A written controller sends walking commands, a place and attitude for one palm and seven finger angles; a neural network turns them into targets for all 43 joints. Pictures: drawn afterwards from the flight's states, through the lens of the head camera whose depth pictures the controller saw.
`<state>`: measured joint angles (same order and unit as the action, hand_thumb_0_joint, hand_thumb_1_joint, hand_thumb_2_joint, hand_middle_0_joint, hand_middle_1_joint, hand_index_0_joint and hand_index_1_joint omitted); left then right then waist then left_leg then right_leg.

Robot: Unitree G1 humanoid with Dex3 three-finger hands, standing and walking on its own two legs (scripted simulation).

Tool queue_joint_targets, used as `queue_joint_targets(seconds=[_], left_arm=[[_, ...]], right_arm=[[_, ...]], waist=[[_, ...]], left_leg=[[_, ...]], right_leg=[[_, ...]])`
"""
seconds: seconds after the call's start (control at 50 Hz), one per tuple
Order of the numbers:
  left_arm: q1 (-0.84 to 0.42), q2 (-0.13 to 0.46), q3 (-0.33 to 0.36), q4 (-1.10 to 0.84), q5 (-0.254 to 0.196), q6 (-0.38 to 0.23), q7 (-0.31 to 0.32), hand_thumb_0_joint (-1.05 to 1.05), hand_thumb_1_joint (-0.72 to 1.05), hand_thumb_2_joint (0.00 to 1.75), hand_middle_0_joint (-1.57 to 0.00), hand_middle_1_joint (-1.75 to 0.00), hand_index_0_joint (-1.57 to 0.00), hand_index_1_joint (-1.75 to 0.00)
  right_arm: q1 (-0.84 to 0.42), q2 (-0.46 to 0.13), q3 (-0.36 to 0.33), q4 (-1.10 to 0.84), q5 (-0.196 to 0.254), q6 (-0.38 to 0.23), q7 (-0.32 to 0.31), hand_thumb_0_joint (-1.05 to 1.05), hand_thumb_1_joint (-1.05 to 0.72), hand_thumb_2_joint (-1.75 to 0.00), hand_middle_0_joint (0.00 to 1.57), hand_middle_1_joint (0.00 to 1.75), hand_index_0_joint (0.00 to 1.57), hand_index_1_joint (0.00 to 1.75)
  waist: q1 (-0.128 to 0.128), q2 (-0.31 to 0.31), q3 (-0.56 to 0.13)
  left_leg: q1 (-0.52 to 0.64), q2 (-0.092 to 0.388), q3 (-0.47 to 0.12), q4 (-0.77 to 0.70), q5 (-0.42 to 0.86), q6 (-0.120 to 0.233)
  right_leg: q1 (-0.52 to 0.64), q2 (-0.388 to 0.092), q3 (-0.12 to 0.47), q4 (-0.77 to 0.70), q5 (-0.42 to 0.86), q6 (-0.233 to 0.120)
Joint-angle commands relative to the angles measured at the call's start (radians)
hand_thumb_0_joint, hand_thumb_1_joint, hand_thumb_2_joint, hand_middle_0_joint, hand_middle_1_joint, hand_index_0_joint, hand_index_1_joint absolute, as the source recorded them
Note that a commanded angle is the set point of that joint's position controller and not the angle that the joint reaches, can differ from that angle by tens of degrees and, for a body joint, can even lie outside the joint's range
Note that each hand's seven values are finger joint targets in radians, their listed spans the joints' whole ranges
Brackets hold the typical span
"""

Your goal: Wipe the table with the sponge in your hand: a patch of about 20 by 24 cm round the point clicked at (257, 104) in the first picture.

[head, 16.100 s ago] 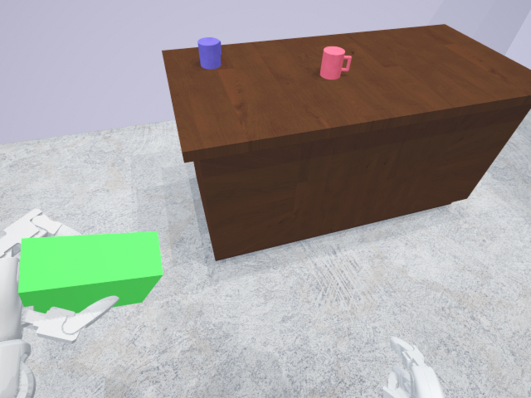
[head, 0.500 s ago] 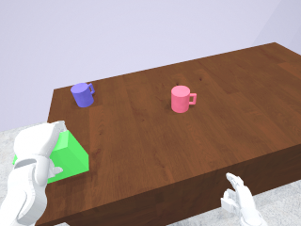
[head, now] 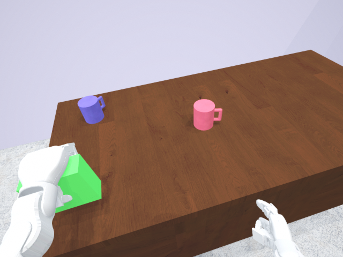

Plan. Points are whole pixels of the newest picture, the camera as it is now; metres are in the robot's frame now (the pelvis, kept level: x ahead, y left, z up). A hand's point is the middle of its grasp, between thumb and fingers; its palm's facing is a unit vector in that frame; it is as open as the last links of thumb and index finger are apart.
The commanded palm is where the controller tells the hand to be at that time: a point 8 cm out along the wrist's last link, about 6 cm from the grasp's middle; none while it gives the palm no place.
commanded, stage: move the sponge above the wiping area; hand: left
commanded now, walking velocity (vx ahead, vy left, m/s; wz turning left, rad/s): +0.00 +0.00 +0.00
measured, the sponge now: (69, 189) +0.23 +0.30 +0.04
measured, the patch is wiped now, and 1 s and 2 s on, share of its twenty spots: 0.00 0.00 0.00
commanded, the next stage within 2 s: lower the sponge onto the table in 1.72 s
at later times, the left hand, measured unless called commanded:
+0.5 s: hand (70, 175) +0.25 +0.29 +0.08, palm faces +0.05 -0.09 -0.99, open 9.6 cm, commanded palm +0.21 +0.28 +0.14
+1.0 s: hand (75, 180) +0.25 +0.28 +0.06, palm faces +0.00 -0.09 -1.00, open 9.6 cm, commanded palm +0.22 +0.28 +0.12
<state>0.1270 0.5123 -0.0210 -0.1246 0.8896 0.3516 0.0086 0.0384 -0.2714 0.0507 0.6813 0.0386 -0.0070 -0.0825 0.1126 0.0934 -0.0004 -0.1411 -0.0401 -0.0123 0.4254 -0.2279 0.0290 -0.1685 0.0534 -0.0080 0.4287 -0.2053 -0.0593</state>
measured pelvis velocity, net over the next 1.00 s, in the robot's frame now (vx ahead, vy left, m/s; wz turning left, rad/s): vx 0.00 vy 0.00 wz -0.01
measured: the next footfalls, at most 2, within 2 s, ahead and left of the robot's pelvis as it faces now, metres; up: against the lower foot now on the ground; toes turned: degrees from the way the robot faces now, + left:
none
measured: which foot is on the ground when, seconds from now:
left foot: down 0.00-1.00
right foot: down 0.00-1.00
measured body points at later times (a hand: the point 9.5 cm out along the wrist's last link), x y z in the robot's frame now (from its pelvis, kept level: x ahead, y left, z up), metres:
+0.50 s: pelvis +0.00 +0.01 +0.00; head -0.02 -0.02 +0.45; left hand +0.24 +0.29 +0.13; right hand +0.24 -0.20 -0.08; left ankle +0.00 +0.10 -0.74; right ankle +0.02 -0.08 -0.74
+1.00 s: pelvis +0.00 +0.00 +0.00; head -0.02 -0.03 +0.45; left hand +0.24 +0.28 +0.12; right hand +0.24 -0.21 -0.08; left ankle +0.00 +0.10 -0.74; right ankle +0.02 -0.08 -0.74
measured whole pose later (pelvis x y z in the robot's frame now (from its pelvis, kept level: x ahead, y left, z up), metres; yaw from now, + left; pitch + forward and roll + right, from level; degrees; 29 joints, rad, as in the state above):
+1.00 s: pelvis +0.00 +0.00 +0.00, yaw +0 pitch -3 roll +0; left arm 0.07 0.43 -0.12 0.01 0.94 0.41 0.07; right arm 0.03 -0.26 0.04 0.69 0.04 0.02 -0.07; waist 0.11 0.08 -0.01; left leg -0.14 -0.04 -0.01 0.41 -0.22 0.03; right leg -0.17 0.05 0.00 0.41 -0.20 -0.06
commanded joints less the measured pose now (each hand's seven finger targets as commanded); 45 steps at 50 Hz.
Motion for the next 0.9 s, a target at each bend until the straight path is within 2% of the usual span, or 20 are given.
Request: queue_joint_targets(seconds=[0.0, 0.12, 0.18, 0.2, 0.26, 0.28, 0.3, 0.38, 0.4, 0.44, 0.48, 0.5, 0.54, 0.58, 0.6, 0.68, 0.7, 0.78, 0.8, 0.88], left_arm=[[-0.237, 0.216, 0.131, -0.212, 0.034, 0.006, 0.049, 0.0, 0.1, 1.3, -1.2, -1.6, -1.2, -1.6], [-0.223, 0.225, 0.134, -0.175, 0.042, 0.004, 0.047, 0.0, 0.1, 1.3, -1.2, -1.6, -1.2, -1.6], [-0.298, 0.228, 0.122, -0.221, 0.057, -0.004, 0.054, 0.0, 0.1, 1.3, -1.2, -1.6, -1.2, -1.6], [-0.292, 0.184, 0.086, -0.221, 0.058, -0.011, 0.058, 0.0, 0.1, 1.3, -1.2, -1.6, -1.2, -1.6], [-0.265, 0.168, 0.076, -0.2, 0.062, -0.014, 0.071, 0.0, 0.1, 1.3, -1.2, -1.6, -1.2, -1.6], [-0.265, 0.212, 0.12, -0.211, 0.068, -0.007, 0.079, 0.0, 0.1, 1.3, -1.2, -1.6, -1.2, -1.6], [-0.258, 0.149, 0.068, -0.199, 0.068, 0.0, 0.081, 0.0, 0.1, 1.3, -1.2, -1.6, -1.2, -1.6], [-0.302, 0.193, 0.095, -0.169, 0.082, 0.041, 0.096, 0.0, 0.1, 1.3, -1.2, -1.6, -1.2, -1.6], [-0.303, 0.135, 0.046, -0.178, 0.085, 0.045, 0.096, 0.0, 0.1, 1.3, -1.2, -1.6, -1.2, -1.6], [-0.281, 0.121, 0.027, -0.179, 0.084, 0.052, 0.093, 0.0, 0.1, 1.3, -1.2, -1.6, -1.2, -1.6], [-0.238, 0.166, 0.074, -0.176, 0.086, 0.067, 0.094, 0.0, 0.1, 1.3, -1.2, -1.6, -1.2, -1.6], [-0.257, 0.112, 0.026, -0.176, 0.085, 0.07, 0.089, 0.0, 0.1, 1.3, -1.2, -1.6, -1.2, -1.6], [-0.274, 0.106, 0.01, -0.167, 0.09, 0.073, 0.087, 0.0, 0.1, 1.3, -1.2, -1.6, -1.2, -1.6], [-0.288, 0.152, 0.047, -0.171, 0.097, 0.079, 0.089, 0.0, 0.1, 1.3, -1.2, -1.6, -1.2, -1.6], [-0.286, 0.098, 0.002, -0.17, 0.092, 0.077, 0.088, 0.0, 0.1, 1.3, -1.2, -1.6, -1.2, -1.6], [-0.281, 0.154, 0.05, -0.177, 0.099, 0.059, 0.097, 0.0, 0.1, 1.3, -1.2, -1.6, -1.2, -1.6], [-0.291, 0.102, 0.008, -0.166, 0.094, 0.057, 0.098, 0.0, 0.1, 1.3, -1.2, -1.6, -1.2, -1.6], [-0.311, 0.157, 0.057, -0.142, 0.095, 0.051, 0.11, 0.0, 0.1, 1.3, -1.2, -1.6, -1.2, -1.6], [-0.295, 0.117, 0.027, -0.125, 0.093, 0.05, 0.108, 0.0, 0.1, 1.3, -1.2, -1.6, -1.2, -1.6], [-0.313, 0.143, 0.044, -0.102, 0.091, 0.051, 0.108, 0.0, 0.1, 1.3, -1.2, -1.6, -1.2, -1.6]], right_arm=[[-0.25, -0.085, -0.027, -0.191, -0.003, -0.054, -0.003, 0.0, -0.9, -0.9, 0.2, 0.3, 0.2, 0.3], [-0.235, -0.09, -0.03, -0.181, -0.004, -0.051, -0.003, 0.0, -0.9, -0.9, 0.2, 0.3, 0.2, 0.3], [-0.261, -0.085, -0.029, -0.186, -0.003, -0.052, -0.003, 0.0, -0.9, -0.9, 0.2, 0.3, 0.2, 0.3], [-0.243, -0.079, -0.032, -0.186, -0.003, -0.055, -0.002, 0.0, -0.9, -0.9, 0.2, 0.3, 0.2, 0.3], [-0.232, -0.082, -0.04, -0.179, -0.007, -0.051, 0.002, 0.0, -0.9, -0.9, 0.2, 0.3, 0.2, 0.3], [-0.256, -0.083, -0.037, -0.178, -0.005, -0.054, 0.005, 0.0, -0.9, -0.9, 0.2, 0.3, 0.2, 0.3], [-0.245, -0.075, -0.035, -0.183, -0.006, -0.053, 0.006, 0.0, -0.9, -0.9, 0.2, 0.3, 0.2, 0.3], [-0.275, -0.086, -0.033, -0.172, -0.001, -0.038, 0.007, 0.0, -0.9, -0.9, 0.2, 0.3, 0.2, 0.3], [-0.264, -0.079, -0.034, -0.178, 0.0, -0.039, 0.01, 0.0, -0.9, -0.9, 0.2, 0.3, 0.2, 0.3], [-0.26, -0.081, -0.038, -0.179, -0.001, -0.036, 0.015, 0.0, -0.9, -0.9, 0.2, 0.3, 0.2, 0.3], [-0.28, -0.086, -0.035, -0.178, -0.003, -0.03, 0.02, 0.0, -0.9, -0.9, 0.2, 0.3, 0.2, 0.3], [-0.272, -0.078, -0.032, -0.183, 0.0, -0.027, 0.021, 0.0, -0.9, -0.9, 0.2, 0.3, 0.2, 0.3], [-0.263, -0.082, -0.036, -0.179, -0.001, -0.023, 0.021, 0.0, -0.9, -0.9, 0.2, 0.3, 0.2, 0.3], [-0.279, -0.086, -0.034, -0.176, -0.001, -0.02, 0.021, 0.0, -0.9, -0.9, 0.2, 0.3, 0.2, 0.3], [-0.272, -0.077, -0.032, -0.187, 0.002, -0.023, 0.021, 0.0, -0.9, -0.9, 0.2, 0.3, 0.2, 0.3], [-0.276, -0.082, -0.036, -0.177, -0.002, -0.025, 0.019, 0.0, -0.9, -0.9, 0.2, 0.3, 0.2, 0.3], [-0.265, -0.075, -0.033, -0.181, 0.0, -0.027, 0.019, 0.0, -0.9, -0.9, 0.2, 0.3, 0.2, 0.3], [-0.267, -0.083, -0.038, -0.17, -0.002, -0.027, 0.013, 0.0, -0.9, -0.9, 0.2, 0.3, 0.2, 0.3], [-0.26, -0.078, -0.037, -0.172, 0.0, -0.029, 0.012, 0.0, -0.9, -0.9, 0.2, 0.3, 0.2, 0.3], [-0.264, -0.083, -0.037, -0.165, 0.0, -0.027, 0.009, 0.0, -0.9, -0.9, 0.2, 0.3, 0.2, 0.3]], waist=[[0.017, -0.022, -0.186], [0.017, -0.046, -0.161], [0.017, 0.0, -0.165], [0.01, 0.015, -0.189], [0.022, -0.011, -0.188], [0.028, -0.001, -0.188], [0.021, -0.022, -0.195], [0.028, -0.015, -0.168], [0.021, -0.006, -0.196], [0.025, -0.002, -0.208], [0.039, -0.009, -0.191], [0.023, -0.029, -0.19], [0.021, -0.027, -0.186], [0.026, -0.029, -0.175], [0.019, -0.03, -0.177], [0.027, -0.012, -0.184], [0.017, -0.018, -0.189], [0.022, -0.031, -0.181], [0.014, -0.032, -0.186], [0.015, -0.031, -0.17]], left_leg=[[0.012, 0.009, -0.083, -0.045, 0.188, 0.013], [0.011, 0.009, -0.093, -0.052, 0.176, 0.011], [0.029, 0.01, -0.104, -0.065, 0.161, 0.009], [0.036, 0.015, -0.096, -0.06, 0.173, 0.011], [0.037, 0.018, -0.103, -0.068, 0.197, 0.003], [0.04, 0.018, -0.113, -0.072, 0.183, 0.004], [0.031, 0.02, -0.099, -0.069, 0.196, 0.006], [0.018, 0.017, -0.109, -0.091, 0.157, -0.002], [0.021, 0.021, -0.099, -0.086, 0.182, -0.002], [0.03, 0.022, -0.101, -0.087, 0.207, -0.006], [0.023, 0.019, -0.116, -0.088, 0.21, -0.005], [0.015, 0.022, -0.105, -0.088, 0.205, -0.003], [0.023, 0.023, -0.102, -0.086, 0.205, -0.002], [0.026, 0.019, -0.11, -0.087, 0.178, 0.0], [0.019, 0.02, -0.102, -0.087, 0.178, 0.004], [0.034, 0.014, -0.107, -0.079, 0.178, 0.005], [0.027, 0.016, -0.098, -0.079, 0.173, 0.007], [0.033, 0.011, -0.099, -0.076, 0.161, 0.008], [0.028, 0.011, -0.085, -0.069, 0.167, 0.011], [0.026, 0.006, -0.091, -0.073, 0.153, 0.009]], right_leg=[[0.062, -0.064, 0.137, -0.079, 0.08, -0.018], [0.045, -0.059, 0.134, -0.092, 0.066, -0.018], [0.037, -0.048, 0.152, -0.092, 0.05, -0.03], [0.04, -0.055, 0.126, -0.083, 0.058, -0.024], [0.046, -0.053, 0.117, -0.082, 0.087, -0.024], [0.049, -0.043, 0.146, -0.083, 0.07, -0.034], [0.054, -0.051, 0.114, -0.075, 0.08, -0.025], [0.048, -0.041, 0.143, -0.085, 0.049, -0.034], [0.058, -0.047, 0.112, -0.068, 0.068, -0.028], [0.067, -0.047, 0.107, -0.068, 0.096, -0.028], [0.078, -0.038, 0.132, -0.069, 0.094, -0.037], [0.07, -0.045, 0.111, -0.067, 0.09, -0.028], [0.059, -0.045, 0.109, -0.072, 0.094, -0.028], [0.055, -0.035, 0.141, -0.081, 0.072, -0.036], [0.057, -0.044, 0.116, -0.075, 0.067, -0.028], [0.06, -0.036, 0.151, -0.086, 0.068, -0.037], [0.056, -0.043, 0.123, -0.081, 0.063, -0.029], [0.048, -0.036, 0.156, -0.097, 0.055, -0.036], [0.051, -0.044, 0.134, -0.093, 0.057, -0.028], [0.038, -0.04, 0.154, -0.106, 0.043, -0.033]])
